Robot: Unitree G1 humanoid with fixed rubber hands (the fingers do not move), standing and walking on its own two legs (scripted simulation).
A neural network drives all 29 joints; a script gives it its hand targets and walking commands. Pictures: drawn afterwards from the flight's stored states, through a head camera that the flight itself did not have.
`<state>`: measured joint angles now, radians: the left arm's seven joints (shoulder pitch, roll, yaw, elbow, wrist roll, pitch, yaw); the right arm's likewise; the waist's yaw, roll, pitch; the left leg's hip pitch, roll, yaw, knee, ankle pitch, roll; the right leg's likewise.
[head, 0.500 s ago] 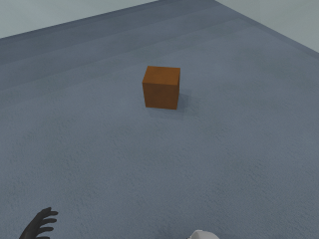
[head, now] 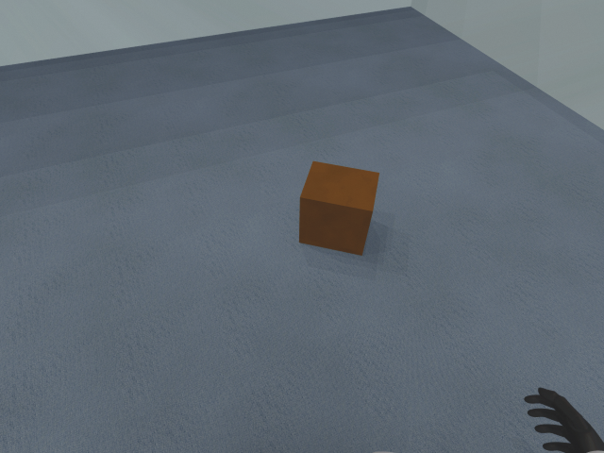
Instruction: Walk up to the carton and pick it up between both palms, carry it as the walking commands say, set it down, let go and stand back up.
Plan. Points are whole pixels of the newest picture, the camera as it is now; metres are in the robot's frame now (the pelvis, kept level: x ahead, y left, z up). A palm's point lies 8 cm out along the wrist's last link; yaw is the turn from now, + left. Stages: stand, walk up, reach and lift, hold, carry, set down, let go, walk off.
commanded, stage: walk up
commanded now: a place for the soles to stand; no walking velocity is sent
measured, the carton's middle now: (337, 208) +1.11 -0.13 -0.63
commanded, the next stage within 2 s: none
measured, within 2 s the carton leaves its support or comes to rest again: neither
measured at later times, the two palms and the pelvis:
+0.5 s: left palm (91, 380) +0.24 +0.32 -0.07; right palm (532, 326) +0.32 -0.34 -0.07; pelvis +0.19 -0.02 +0.01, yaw +0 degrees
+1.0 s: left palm (109, 275) +0.40 +0.35 -0.06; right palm (515, 281) +0.43 -0.37 -0.10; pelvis +0.35 -0.02 -0.01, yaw -1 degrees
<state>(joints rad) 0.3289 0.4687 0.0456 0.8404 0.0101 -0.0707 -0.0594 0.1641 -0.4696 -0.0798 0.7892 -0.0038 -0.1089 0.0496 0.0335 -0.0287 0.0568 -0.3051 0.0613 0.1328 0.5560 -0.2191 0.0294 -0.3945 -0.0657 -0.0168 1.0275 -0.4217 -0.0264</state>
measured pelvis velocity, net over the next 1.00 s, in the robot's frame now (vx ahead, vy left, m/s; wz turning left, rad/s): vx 0.35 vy -0.02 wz -0.02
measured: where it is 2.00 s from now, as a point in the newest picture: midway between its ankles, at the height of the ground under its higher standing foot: (315, 327)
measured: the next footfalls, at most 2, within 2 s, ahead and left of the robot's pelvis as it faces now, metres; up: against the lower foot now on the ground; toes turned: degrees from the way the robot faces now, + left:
right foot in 0.26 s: +0.23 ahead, -0.15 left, +0.00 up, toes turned -6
left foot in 0.60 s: +0.39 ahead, +0.12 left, +0.00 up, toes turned +7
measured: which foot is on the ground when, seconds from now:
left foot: down 0.00-0.30, up 0.32-0.58, down 0.60-0.94, up 0.96-1.00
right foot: up 0.00-0.24, down 0.26-0.60, up 0.62-0.92, down 0.94-1.00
